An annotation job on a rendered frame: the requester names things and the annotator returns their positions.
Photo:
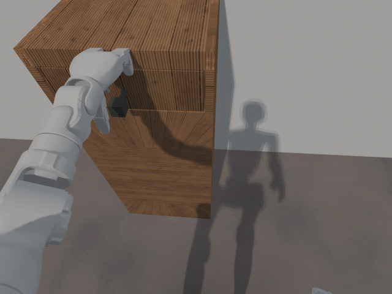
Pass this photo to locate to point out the handle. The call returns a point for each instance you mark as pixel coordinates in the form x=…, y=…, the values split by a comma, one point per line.
x=118, y=106

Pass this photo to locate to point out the left robot upper arm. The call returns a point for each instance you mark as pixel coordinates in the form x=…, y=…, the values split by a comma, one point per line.
x=32, y=217

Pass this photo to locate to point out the robot left forearm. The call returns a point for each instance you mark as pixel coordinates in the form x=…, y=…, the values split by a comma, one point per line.
x=52, y=155

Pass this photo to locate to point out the robot left hand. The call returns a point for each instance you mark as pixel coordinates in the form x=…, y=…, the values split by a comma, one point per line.
x=104, y=67

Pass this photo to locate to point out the cabinet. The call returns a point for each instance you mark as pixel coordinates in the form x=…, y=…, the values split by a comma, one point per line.
x=158, y=162

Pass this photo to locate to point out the drawer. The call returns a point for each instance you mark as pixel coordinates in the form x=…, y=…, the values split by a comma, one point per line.
x=148, y=89

